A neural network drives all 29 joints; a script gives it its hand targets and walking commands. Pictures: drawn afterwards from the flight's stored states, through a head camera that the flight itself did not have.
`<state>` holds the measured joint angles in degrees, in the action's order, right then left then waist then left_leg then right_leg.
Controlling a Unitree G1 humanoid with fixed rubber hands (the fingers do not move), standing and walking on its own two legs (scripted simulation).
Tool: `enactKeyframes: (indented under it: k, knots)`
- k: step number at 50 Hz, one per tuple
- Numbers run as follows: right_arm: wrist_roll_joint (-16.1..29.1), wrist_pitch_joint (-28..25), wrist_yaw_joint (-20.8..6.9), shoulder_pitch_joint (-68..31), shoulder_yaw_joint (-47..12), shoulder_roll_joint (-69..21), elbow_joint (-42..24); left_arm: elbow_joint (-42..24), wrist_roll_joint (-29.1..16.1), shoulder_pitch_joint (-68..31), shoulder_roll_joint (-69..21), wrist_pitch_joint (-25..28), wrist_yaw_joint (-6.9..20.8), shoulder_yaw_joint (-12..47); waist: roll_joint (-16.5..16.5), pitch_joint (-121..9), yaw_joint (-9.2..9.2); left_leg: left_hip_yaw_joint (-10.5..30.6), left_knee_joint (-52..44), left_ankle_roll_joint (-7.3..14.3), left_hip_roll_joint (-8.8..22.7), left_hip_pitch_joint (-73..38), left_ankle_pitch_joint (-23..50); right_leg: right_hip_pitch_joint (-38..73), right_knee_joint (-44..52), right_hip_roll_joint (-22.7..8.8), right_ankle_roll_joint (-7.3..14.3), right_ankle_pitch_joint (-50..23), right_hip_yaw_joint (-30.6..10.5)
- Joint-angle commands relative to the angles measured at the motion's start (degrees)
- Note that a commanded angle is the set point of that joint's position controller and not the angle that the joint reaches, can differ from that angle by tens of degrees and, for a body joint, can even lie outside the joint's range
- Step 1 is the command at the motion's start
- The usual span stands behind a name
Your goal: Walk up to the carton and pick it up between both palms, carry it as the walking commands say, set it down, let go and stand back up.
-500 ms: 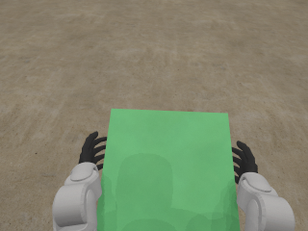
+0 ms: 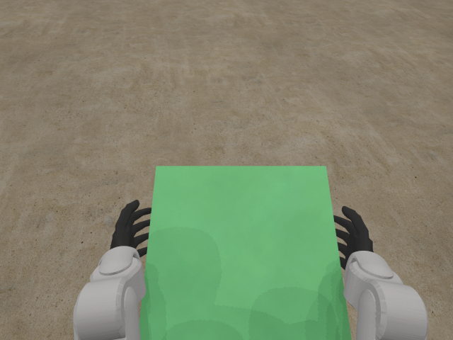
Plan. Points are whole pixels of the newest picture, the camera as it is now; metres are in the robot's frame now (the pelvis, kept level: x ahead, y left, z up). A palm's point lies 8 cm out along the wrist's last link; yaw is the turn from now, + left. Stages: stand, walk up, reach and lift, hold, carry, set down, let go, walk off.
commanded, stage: carry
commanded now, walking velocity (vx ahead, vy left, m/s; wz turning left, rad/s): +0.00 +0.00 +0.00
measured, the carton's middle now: (239, 261) +0.28 +0.00 +0.00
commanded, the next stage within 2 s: none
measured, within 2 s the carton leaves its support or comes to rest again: neither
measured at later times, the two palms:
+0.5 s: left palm (132, 252) +0.23 +0.16 +0.11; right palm (376, 267) +0.22 -0.18 +0.11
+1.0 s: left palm (127, 260) +0.22 +0.17 +0.10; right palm (365, 276) +0.22 -0.17 +0.09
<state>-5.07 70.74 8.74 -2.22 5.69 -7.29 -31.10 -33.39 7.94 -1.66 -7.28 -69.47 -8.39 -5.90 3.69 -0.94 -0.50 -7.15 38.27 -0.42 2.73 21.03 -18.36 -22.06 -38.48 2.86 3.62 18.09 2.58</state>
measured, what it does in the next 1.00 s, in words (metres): stands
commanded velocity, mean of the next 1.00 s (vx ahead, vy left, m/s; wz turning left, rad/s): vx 0.00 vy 0.00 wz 0.00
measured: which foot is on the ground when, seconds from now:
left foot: down 0.00-1.00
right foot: down 0.00-1.00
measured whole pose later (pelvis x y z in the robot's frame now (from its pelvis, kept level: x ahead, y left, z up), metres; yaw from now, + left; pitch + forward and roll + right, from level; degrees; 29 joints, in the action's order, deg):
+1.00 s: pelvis -0.03 +0.00 +0.01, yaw +0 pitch +0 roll +0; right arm -7.4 60.6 8.2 -4.2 7.0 -7.2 -16.0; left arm -15.8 9.1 -5.3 -7.3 -58.8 -6.7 -8.7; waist 0.0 -4.5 -0.3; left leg -7.0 30.2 0.9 3.1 19.0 -11.6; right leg -18.6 -28.6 2.4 3.0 10.6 2.5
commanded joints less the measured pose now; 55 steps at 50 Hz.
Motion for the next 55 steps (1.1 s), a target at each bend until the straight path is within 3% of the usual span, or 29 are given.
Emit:
enactKeyframes:
  k: [1, 2, 3, 5, 9, 10, 12, 15, 18, 21, 23, 24, 26, 31, 32, 33, 35, 36, 38, 40, 44, 47, 48, 49, 50, 51, 53, 54, 55]
  knots:
    - [20.2, -0.5, -13.9, -22.3, -38.3, -42.3, -4.7, -3.4, -21.8, -23.0, -45.4, -1.9, 12.5, 42.7, -12.7, -16.1, 0.17, 13.9, -15.1, 3.9, 13.8, -11.4, 22.0, 2.9, 3.4, -5.1, -0.7, -10.2, -7.1]
    - [19.9, -1.1, -13.8, -21.5, -37.9, -43.4, -5.6, -7.9, -23.8, -28.7, -47.8, -1.5, 12.6, 45.5, -19.5, -17.1, 0.35, 17.8, -17.8, 6.3, 17.1, -12.8, 28.4, 2.7, 1.9, -3.2, -0.9, -2.4, -6.2]
    - [20.8, -1.0, -13.7, -24.9, -38.5, -44.3, -5.7, -6.3, -23.6, -28.7, -47.6, -1.9, 12.6, 43.8, -18.8, -16.0, 0.82, 15.3, -16.4, 6.8, 17.7, -13.0, 28.0, 1.9, 3.0, -3.8, -0.9, 1.0, -6.4]
    - [20.2, -0.2, -13.3, -25.2, -39.6, -43.5, -5.4, -2.2, -23.5, -25.1, -47.5, -2.3, 13.1, 42.4, -8.4, -14.5, 0.89, 9.5, -13.0, 3.1, 13.2, -10.5, 24.4, 5.9, 11.3, -4.8, -0.5, -6.8, -7.1]
    - [20.2, 1.6, -13.3, -24.3, -39.3, -42.9, -3.3, 1.9, -22.2, -23.6, -45.4, -3.3, 12.5, 40.4, 0.2, -11.2, 0.38, 3.9, -10.9, -1.0, 5.0, -5.8, 0.5, 6.9, 19.3, -10.8, 0.4, -8.2, -14.9]
    - [20.3, 0.7, -13.3, -27.9, -39.7, -43.0, -4.6, 1.2, -22.4, -26.0, -47.1, -3.2, 12.8, 41.7, -5.2, -11.9, 0.14, 4.2, -12.0, -0.8, 5.3, -3.9, 5.3, 9.7, 16.5, -9.9, 0.6, -10.3, -12.4]
    - [20.1, 2.0, -12.9, -27.0, -39.3, -42.7, -2.6, 2.5, -21.9, -25.0, -45.8, -3.7, 12.3, 40.1, -2.4, -13.5, -0.13, 5.9, -11.8, 0.0, 5.2, -7.7, 4.3, 6.7, 18.9, -9.9, 1.2, -2.9, -13.3]
    - [20.9, 2.3, -13.3, -27.7, -39.1, -42.9, -1.6, 2.8, -20.6, -23.8, -45.2, -4.0, 11.9, 38.6, -2.2, -14.0, -0.10, 5.8, -10.8, -0.2, 6.2, -6.5, 8.0, 9.4, 17.1, -9.6, 0.8, -14.1, -10.5]
    - [21.2, 2.2, -13.5, -32.9, -39.7, -44.6, -3.0, 3.8, -20.7, -28.3, -47.8, -4.3, 12.0, 39.1, -4.2, -9.8, -0.11, 5.4, -15.8, 0.3, 4.1, -4.9, -1.8, 5.3, 19.1, -8.7, 0.5, 4.0, -10.9]
    - [21.2, 1.0, -13.8, -32.5, -40.1, -44.8, -1.7, 2.6, -20.4, -28.7, -47.1, -2.4, 12.3, 37.8, -2.6, -14.0, -0.31, 6.4, -12.9, 0.3, 7.4, -8.9, 13.8, 9.0, 13.3, -7.9, 1.4, -13.5, -8.4]
    - [18.0, -1.0, -13.6, -31.3, -35.7, -41.7, 3.1, 11.9, -18.5, -26.1, -46.1, -1.2, 12.9, 35.4, -0.7, -13.3, 0.40, 5.3, -12.5, 0.2, 5.3, -5.1, 7.1, 10.7, 16.0, -9.5, -0.1, -13.5, -10.9]
    - [15.5, -2.1, -14.2, -31.6, -31.4, -38.1, 11.3, 17.6, -15.6, -27.1, -42.9, 0.3, 12.9, 31.6, -4.7, -11.2, 0.07, 4.9, -13.5, 0.1, 5.6, -5.9, 7.5, 7.1, 15.7, -9.1, 0.5, -11.6, -10.6]
    - [19.7, -3.4, -14.1, -35.3, -37.3, -44.8, -0.6, 7.2, -19.8, -29.9, -49.2, 1.5, 13.2, 36.4, -1.1, -11.8, 0.48, 4.9, -13.2, 0.2, 4.7, -6.2, 5.8, 9.2, 17.9, -10.0, 0.6, -7.9, -11.1]
    - [17.5, -6.1, -14.1, -31.8, -34.6, -44.3, 5.0, 11.3, -19.3, -30.4, -48.7, 3.7, 13.6, 36.6, -3.3, -10.7, 0.34, 4.9, -13.7, 0.2, 3.6, -4.6, -0.2, 5.9, 21.5, -9.9, 0.6, 4.7, -12.9]
    - [23.3, -4.8, -14.2, -35.4, -42.5, -50.7, -6.9, -1.0, -23.4, -32.5, -53.0, 3.2, 13.3, 41.0, 0.2, -10.1, 0.30, 5.9, -14.6, 0.9, 3.9, -5.5, 0.1, 5.5, 21.2, -9.3, 1.0, 4.1, -12.1]
    - [22.1, -3.6, -13.6, -33.8, -41.3, -47.7, -6.4, 3.9, -21.9, -27.3, -51.5, 1.6, 13.2, 39.3, -2.3, -13.6, 0.22, 6.5, -13.0, 1.3, 5.3, -6.6, 5.9, 7.7, 19.0, -8.8, 1.4, -4.1, -12.0]
    - [18.3, -2.7, -13.1, -24.8, -36.8, -42.7, 0.1, 5.1, -21.5, -26.0, -47.0, 0.3, 12.9, 39.9, -8.0, -16.7, 0.17, 8.0, -13.3, 2.3, 5.9, -8.5, 12.1, 7.5, 14.4, -8.5, 1.9, -11.0, -10.5]
    - [5.2, -7.9, -14.5, -24.0, -17.9, -25.4, 20.3, 25.2, -6.1, -21.7, -28.6, 5.6, 13.9, 19.8, -8.6, -22.4, 0.43, 6.9, -10.7, 1.8, 6.8, -9.9, 14.6, 12.0, 12.8, -8.2, 1.2, -15.2, -9.4]
    - [19.4, -7.8, -14.4, -30.6, -37.4, -45.2, -0.1, 3.4, -21.4, -31.0, -48.5, 5.7, 13.5, 39.7, -5.7, -14.6, 0.30, 8.4, -16.3, 1.9, 6.8, -4.3, 2.4, 8.6, 14.6, -7.7, 1.5, -5.7, -9.7]
    - [12.4, -9.5, -14.0, -28.0, -29.5, -36.9, 15.4, 21.6, -14.4, -26.2, -41.0, 7.6, 13.5, 29.7, -1.1, -15.4, 0.54, 5.6, -11.9, 1.5, 4.9, -5.1, 8.0, 10.8, 16.5, -9.8, 1.2, -13.3, -11.9]
    - [18.0, -11.9, -14.4, -34.2, -35.0, -44.2, 6.3, 10.7, -18.8, -33.3, -47.1, 10.3, 13.5, 35.3, -5.7, -10.5, 0.41, 5.4, -15.7, 1.0, 4.4, -5.1, 2.3, 4.6, 16.9, -8.4, 1.4, -1.3, -10.7]
    - [14.5, -12.8, -14.1, -32.0, -32.6, -38.8, 11.7, 22.0, -14.9, -24.6, -42.4, 10.8, 13.8, 29.7, 1.0, -15.7, 0.61, 4.4, -9.7, 0.6, 3.4, -6.3, 5.2, 7.7, 19.5, -10.4, 0.6, -8.7, -13.3]
    - [19.3, -13.3, -13.6, -35.8, -38.7, -44.9, -1.3, 7.6, -20.4, -30.3, -47.8, 11.4, 14.2, 36.1, 1.2, -15.4, 0.57, 3.2, -9.9, 0.2, 2.4, -3.4, 5.9, 11.2, 18.9, -10.8, 0.4, -9.1, -11.8]
    - [18.0, -11.0, -12.8, -31.9, -37.2, -43.0, 2.2, 10.1, -19.6, -26.4, -45.3, 9.2, 13.6, 35.1, 1.9, -13.7, 0.50, 3.8, -9.7, 0.9, 1.4, -4.5, 0.5, 6.8, 23.3, -12.0, -0.1, 1.2, -16.0]
    - [11.6, -11.8, -13.5, -29.2, -28.4, -34.5, 18.7, 29.1, -11.8, -22.8, -37.6, 10.1, 13.6, 25.2, 1.0, -14.5, 0.36, 4.7, -10.7, 0.8, 3.3, -6.1, 5.7, 5.9, 19.5, -10.4, 1.1, -2.1, -12.1]
    - [18.8, -11.4, -13.8, -31.9, -37.6, -42.7, 2.5, 10.4, -18.7, -25.9, -45.3, 10.1, 13.3, 35.0, -1.3, -14.7, 0.34, 5.1, -12.0, 1.1, 3.2, -7.9, 4.9, 4.5, 19.5, -10.3, 1.3, -0.5, -12.0]
    - [8.9, -13.9, -14.6, -27.2, -25.0, -32.3, 26.3, 33.3, -10.5, -23.7, -34.9, 12.1, 14.5, 24.5, -1.4, -15.2, 0.71, 4.3, -11.0, 1.3, 2.7, -5.9, 4.3, 7.3, 19.7, -10.5, 0.0, -4.6, -12.2]
    - [21.0, -14.3, -14.6, -37.0, -39.9, -47.5, 6.2, 13.2, -22.1, -34.4, -49.4, 12.7, 14.3, 39.0, -2.3, -12.8, 0.52, 4.1, -12.1, 0.9, 2.9, -7.6, 3.4, 3.7, 20.0, -9.5, 0.7, -0.9, -10.9]
    - [13.5, -14.9, -14.9, -28.8, -30.1, -41.0, 16.1, 16.7, -17.6, -33.3, -43.9, 13.4, 14.6, 33.8, -8.7, -12.6, 0.23, 6.2, -15.2, 1.5, 3.8, -5.7, 2.3, 3.6, 17.1, -8.1, 0.9, -0.4, -9.5]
